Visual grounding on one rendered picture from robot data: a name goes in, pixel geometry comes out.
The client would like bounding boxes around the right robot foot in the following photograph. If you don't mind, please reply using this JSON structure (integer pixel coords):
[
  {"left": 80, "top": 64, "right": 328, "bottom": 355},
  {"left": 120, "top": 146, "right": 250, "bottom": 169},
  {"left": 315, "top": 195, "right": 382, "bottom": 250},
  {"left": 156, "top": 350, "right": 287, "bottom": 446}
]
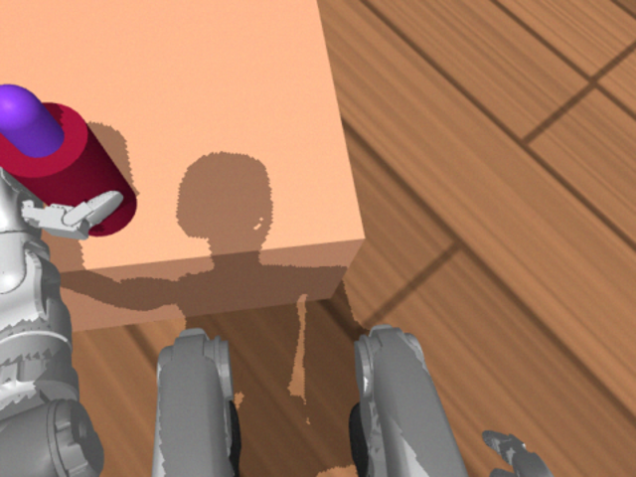
[{"left": 349, "top": 402, "right": 370, "bottom": 477}]

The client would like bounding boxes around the bottle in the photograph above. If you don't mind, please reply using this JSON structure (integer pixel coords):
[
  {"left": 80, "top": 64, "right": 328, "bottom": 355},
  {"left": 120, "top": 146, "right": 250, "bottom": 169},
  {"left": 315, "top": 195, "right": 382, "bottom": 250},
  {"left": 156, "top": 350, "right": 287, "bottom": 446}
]
[{"left": 0, "top": 84, "right": 137, "bottom": 237}]

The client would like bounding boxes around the left robot hand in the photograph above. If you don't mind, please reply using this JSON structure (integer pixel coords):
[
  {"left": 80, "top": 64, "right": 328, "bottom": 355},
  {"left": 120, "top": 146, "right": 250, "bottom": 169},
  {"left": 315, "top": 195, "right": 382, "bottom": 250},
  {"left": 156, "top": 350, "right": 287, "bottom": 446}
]
[{"left": 0, "top": 166, "right": 123, "bottom": 240}]

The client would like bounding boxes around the right robot hand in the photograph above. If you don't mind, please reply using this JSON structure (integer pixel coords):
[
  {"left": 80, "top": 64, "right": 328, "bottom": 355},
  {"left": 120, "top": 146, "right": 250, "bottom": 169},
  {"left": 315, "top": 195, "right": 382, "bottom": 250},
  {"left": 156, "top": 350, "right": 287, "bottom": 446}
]
[{"left": 482, "top": 430, "right": 555, "bottom": 477}]

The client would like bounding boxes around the left robot arm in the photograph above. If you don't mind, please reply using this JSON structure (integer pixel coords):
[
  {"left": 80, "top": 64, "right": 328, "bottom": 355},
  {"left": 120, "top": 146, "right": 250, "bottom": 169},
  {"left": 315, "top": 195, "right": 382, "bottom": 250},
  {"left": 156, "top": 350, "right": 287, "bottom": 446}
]
[{"left": 0, "top": 231, "right": 104, "bottom": 477}]

